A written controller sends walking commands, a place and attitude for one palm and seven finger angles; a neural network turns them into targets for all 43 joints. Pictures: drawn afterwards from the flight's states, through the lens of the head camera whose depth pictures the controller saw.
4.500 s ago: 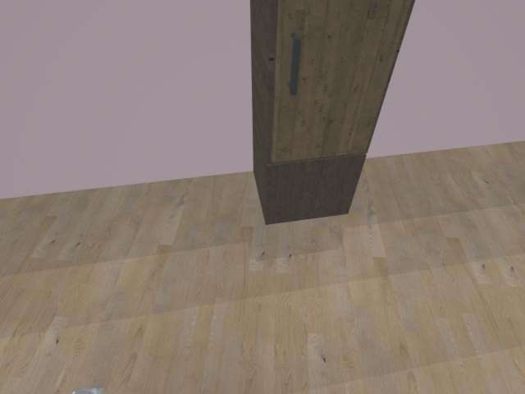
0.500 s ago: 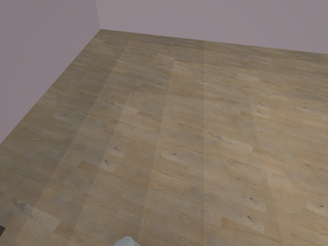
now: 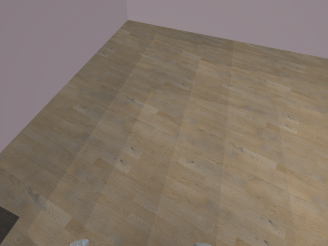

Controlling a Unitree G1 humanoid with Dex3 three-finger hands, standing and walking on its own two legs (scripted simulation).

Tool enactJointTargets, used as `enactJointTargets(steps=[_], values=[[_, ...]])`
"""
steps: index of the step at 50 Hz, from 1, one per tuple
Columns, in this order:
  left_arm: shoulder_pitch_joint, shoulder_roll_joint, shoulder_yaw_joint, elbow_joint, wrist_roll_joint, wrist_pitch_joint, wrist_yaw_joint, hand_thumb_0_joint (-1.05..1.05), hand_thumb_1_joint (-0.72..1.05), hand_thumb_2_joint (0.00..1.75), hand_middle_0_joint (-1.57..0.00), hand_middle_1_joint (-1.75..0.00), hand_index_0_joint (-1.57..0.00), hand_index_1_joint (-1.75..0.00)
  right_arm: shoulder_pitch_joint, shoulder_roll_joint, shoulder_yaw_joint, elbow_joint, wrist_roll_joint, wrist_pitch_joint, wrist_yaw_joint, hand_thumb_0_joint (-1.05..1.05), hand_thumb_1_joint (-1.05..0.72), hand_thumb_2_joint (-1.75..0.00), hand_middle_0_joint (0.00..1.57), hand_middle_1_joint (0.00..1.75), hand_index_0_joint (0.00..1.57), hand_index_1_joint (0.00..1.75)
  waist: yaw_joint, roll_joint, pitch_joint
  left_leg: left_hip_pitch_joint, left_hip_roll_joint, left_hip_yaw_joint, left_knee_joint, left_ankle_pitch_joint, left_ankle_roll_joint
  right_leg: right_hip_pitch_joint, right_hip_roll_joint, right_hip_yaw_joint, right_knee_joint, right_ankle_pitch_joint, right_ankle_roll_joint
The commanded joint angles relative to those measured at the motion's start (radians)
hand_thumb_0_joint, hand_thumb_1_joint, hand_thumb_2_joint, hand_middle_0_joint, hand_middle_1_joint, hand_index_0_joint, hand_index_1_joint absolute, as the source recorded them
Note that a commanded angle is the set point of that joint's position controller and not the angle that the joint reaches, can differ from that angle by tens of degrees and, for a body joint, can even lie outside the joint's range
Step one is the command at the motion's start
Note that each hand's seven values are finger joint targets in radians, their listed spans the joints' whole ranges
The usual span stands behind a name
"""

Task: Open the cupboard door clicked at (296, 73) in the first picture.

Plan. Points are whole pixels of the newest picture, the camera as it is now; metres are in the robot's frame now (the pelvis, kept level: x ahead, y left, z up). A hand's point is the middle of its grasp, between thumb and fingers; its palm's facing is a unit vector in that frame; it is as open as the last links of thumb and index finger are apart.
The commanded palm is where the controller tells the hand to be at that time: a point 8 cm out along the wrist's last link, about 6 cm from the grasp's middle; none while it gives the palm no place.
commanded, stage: turn to face it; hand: left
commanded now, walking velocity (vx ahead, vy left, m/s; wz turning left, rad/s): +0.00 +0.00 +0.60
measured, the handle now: out of the picture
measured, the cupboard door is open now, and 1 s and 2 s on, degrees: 0 0 0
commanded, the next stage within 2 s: take the last steps up to it in 1.94 s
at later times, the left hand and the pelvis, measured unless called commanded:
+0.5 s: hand out of the picture -0.03 +0.17 -0.16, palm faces +0.36 -0.89 -0.27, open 7.4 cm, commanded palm none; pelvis -0.02 -0.05 -0.01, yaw +21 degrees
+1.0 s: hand out of the picture -0.06 +0.20 -0.15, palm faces +0.61 -0.74 -0.29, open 7.4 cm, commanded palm none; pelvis -0.03 -0.04 -0.01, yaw +38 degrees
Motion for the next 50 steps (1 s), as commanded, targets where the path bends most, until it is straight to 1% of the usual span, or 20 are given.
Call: enactJointTargets(steps=[1,5,7,8,9,10,14,23,26,28,29,30,31,34,36,42,45,48,49,50], values=[[-0.016,0.063,0.013,-0.102,-0.008,-0.014,0.005,0.00,0.90,0.90,-0.20,-0.30,-0.20,-0.30,0.016,-0.212,-0.060,-0.078,-0.003,-0.012,-0.011,0.00,-0.90,-0.90,0.20,0.30,0.20,0.30,0.004,0.147,-0.064,0.074,0.267,-0.382,-0.145,0.087,0.096,0.005,0.023,0.018,-0.093,-0.034,-0.012],[0.040,0.074,0.012,-0.117,-0.015,-0.019,0.010,0.00,0.90,0.90,-0.20,-0.30,-0.20,-0.30,-0.019,-0.229,-0.073,-0.107,-0.003,-0.002,-0.006,0.00,-0.90,-0.90,0.20,0.30,0.20,0.30,0.027,0.161,-0.095,0.029,0.229,-0.419,-0.103,0.133,0.075,0.152,0.064,0.012,-0.291,-0.001,-0.033],[0.127,0.101,0.021,-0.106,-0.017,-0.026,0.017,0.00,0.90,0.90,-0.20,-0.30,-0.20,-0.30,-0.058,-0.215,-0.075,-0.131,0.005,0.003,0.001,0.00,-0.90,-0.90,0.20,0.30,0.20,0.30,0.070,0.117,-0.121,-0.077,0.166,-0.380,-0.048,0.037,0.005,0.352,0.041,0.007,-0.545,0.136,-0.050],[0.152,0.171,0.031,-0.109,-0.006,-0.034,0.024,0.00,0.90,0.90,-0.20,-0.30,-0.20,-0.30,-0.050,-0.162,-0.070,-0.145,0.015,0.006,0.008,0.00,-0.90,-0.90,0.20,0.30,0.20,0.30,0.078,-0.056,-0.123,-0.247,0.082,-0.274,0.109,-0.136,-0.061,0.488,-0.136,0.171,-0.679,0.065,-0.107],[0.121,0.244,0.040,-0.133,0.008,-0.035,0.026,0.00,0.90,0.90,-0.20,-0.30,-0.20,-0.30,-0.043,-0.116,-0.063,-0.178,0.012,0.004,0.008,0.00,-0.90,-0.90,0.20,0.30,0.20,0.30,0.074,-0.301,-0.075,-0.400,-0.048,-0.046,0.356,-0.367,-0.132,0.468,-0.400,0.393,-0.737,0.058,-0.219],[0.061,0.233,0.033,-0.156,-0.001,-0.032,0.028,0.00,0.90,0.90,-0.20,-0.30,-0.20,-0.30,-0.061,-0.169,-0.073,-0.178,-0.003,0.011,0.007,0.00,-0.90,-0.90,0.20,0.30,0.20,0.30,0.058,-0.201,-0.061,-0.342,0.011,-0.065,0.547,-0.393,-0.125,0.324,-0.439,0.339,-0.726,0.121,-0.260],[-0.018,0.146,0.003,-0.169,0.000,-0.050,0.018,0.00,0.90,0.90,-0.20,-0.30,-0.20,-0.30,-0.047,-0.145,-0.064,-0.143,-0.001,0.037,0.030,0.00,-0.90,-0.90,0.20,0.30,0.20,0.30,0.000,-0.137,0.030,-0.313,0.072,-0.010,0.779,-0.216,-0.154,0.229,-0.250,0.044,-0.627,0.380,-0.191],[0.137,0.237,0.019,-0.122,0.013,-0.038,0.008,0.00,0.90,0.90,-0.20,-0.30,-0.20,-0.30,-0.229,-0.148,-0.034,-0.205,0.009,0.036,0.039,0.00,-0.90,-0.90,0.20,0.30,0.20,0.30,0.088,-0.208,-0.009,-0.181,0.082,0.099,0.417,-0.287,-0.163,0.338,-0.295,-0.048,-0.543,0.560,-0.202],[0.137,0.261,0.031,-0.117,0.013,-0.030,0.004,0.00,0.90,0.90,-0.20,-0.30,-0.20,-0.30,-0.204,-0.160,-0.029,-0.210,0.013,0.024,0.035,0.00,-0.90,-0.90,0.20,0.30,0.20,0.30,0.079,-0.231,-0.052,-0.075,0.068,0.136,0.244,-0.257,-0.143,0.353,-0.306,-0.088,-0.465,0.596,-0.176],[0.131,0.257,0.033,-0.118,0.001,-0.023,-0.001,0.00,0.90,0.90,-0.20,-0.30,-0.20,-0.30,-0.128,-0.208,-0.040,-0.195,0.008,0.011,0.033,0.00,-0.90,-0.90,0.20,0.30,0.20,0.30,0.031,-0.142,-0.098,0.120,0.072,0.129,0.014,-0.059,-0.123,0.272,-0.278,-0.156,-0.310,0.534,-0.106],[0.146,0.216,0.032,-0.139,-0.006,-0.020,-0.007,0.00,0.90,0.90,-0.20,-0.30,-0.20,-0.30,-0.067,-0.309,-0.064,-0.188,0.002,-0.002,0.030,0.00,-0.90,-0.90,0.20,0.30,0.20,0.30,-0.003,0.076,-0.167,0.332,0.246,-0.093,-0.052,0.169,-0.049,0.068,-0.202,-0.192,-0.094,0.304,-0.041],[0.099,0.151,0.004,-0.186,-0.006,-0.020,-0.012,0.00,0.90,0.90,-0.20,-0.30,-0.20,-0.30,-0.003,-0.407,-0.087,-0.178,0.009,-0.001,0.025,0.00,-0.90,-0.90,0.20,0.30,0.20,0.30,-0.040,0.332,-0.174,0.419,0.478,-0.350,-0.046,0.567,0.078,-0.168,-0.094,-0.163,0.113,-0.272,0.015],[0.042,0.166,0.005,-0.194,0.001,-0.007,-0.001,0.00,0.90,0.90,-0.20,-0.30,-0.20,-0.30,0.049,-0.393,-0.085,-0.144,0.012,-0.002,0.016,0.00,-0.90,-0.90,0.20,0.30,0.20,0.30,-0.068,0.257,-0.194,0.354,0.479,-0.330,-0.043,0.519,0.121,-0.163,-0.090,-0.052,0.199,-0.271,0.003],[0.036,0.163,0.020,-0.156,-0.005,-0.007,-0.011,0.00,0.90,0.90,-0.20,-0.30,-0.20,-0.30,-0.129,-0.305,-0.057,-0.184,0.002,-0.005,-0.001,0.00,-0.90,-0.90,0.20,0.30,0.20,0.30,0.007,0.211,-0.055,0.156,0.327,-0.220,-0.072,0.319,0.071,-0.138,-0.081,-0.007,0.232,-0.078,0.002],[0.084,0.161,0.020,-0.133,-0.003,-0.008,-0.017,0.00,0.90,0.90,-0.20,-0.30,-0.20,-0.30,-0.167,-0.286,-0.050,-0.200,0.003,-0.011,-0.001,0.00,-0.90,-0.90,0.20,0.30,0.20,0.30,0.031,0.180,-0.075,0.148,0.283,-0.183,-0.079,0.300,0.054,-0.096,-0.065,-0.012,0.196,-0.025,0.008],[0.040,0.139,0.011,-0.166,-0.008,-0.009,-0.009,0.00,0.90,0.90,-0.20,-0.30,-0.20,-0.30,-0.130,-0.291,-0.061,-0.187,0.000,-0.002,0.003,0.00,-0.90,-0.90,0.20,0.30,0.20,0.30,0.011,0.138,-0.078,0.153,0.283,-0.279,-0.081,0.233,0.087,-0.041,-0.017,-0.005,-0.008,-0.048,0.009],[0.037,0.134,0.008,-0.181,-0.012,-0.016,-0.005,0.00,0.90,0.90,-0.20,-0.30,-0.20,-0.30,-0.127,-0.287,-0.065,-0.188,-0.002,0.003,0.005,0.00,-0.90,-0.90,0.20,0.30,0.20,0.30,0.013,0.183,-0.085,0.121,0.259,-0.323,-0.056,0.281,0.082,0.042,0.016,-0.009,-0.132,-0.050,-0.003],[0.112,0.138,0.011,-0.172,-0.017,-0.026,0.001,0.00,0.90,0.90,-0.20,-0.30,-0.20,-0.30,-0.161,-0.280,-0.071,-0.201,0.002,0.009,0.007,0.00,-0.90,-0.90,0.20,0.30,0.20,0.30,0.055,0.171,-0.101,0.030,0.220,-0.345,0.005,0.269,0.051,0.214,0.043,-0.024,-0.345,0.066,-0.015],[0.149,0.156,0.016,-0.164,-0.016,-0.033,0.004,0.00,0.90,0.90,-0.20,-0.30,-0.20,-0.30,-0.172,-0.265,-0.069,-0.209,0.007,0.010,0.009,0.00,-0.90,-0.90,0.20,0.30,0.20,0.30,0.078,0.130,-0.104,-0.052,0.183,-0.329,0.055,0.185,0.014,0.327,0.022,-0.014,-0.483,0.151,-0.022],[0.176,0.228,0.029,-0.166,-0.002,-0.043,0.012,0.00,0.90,0.90,-0.20,-0.30,-0.20,-0.30,-0.157,-0.213,-0.062,-0.220,0.017,0.010,0.015,0.00,-0.90,-0.90,0.20,0.30,0.20,0.30,0.093,-0.061,-0.112,-0.214,0.091,-0.246,0.209,-0.020,-0.052,0.462,-0.143,0.152,-0.625,0.131,-0.069]])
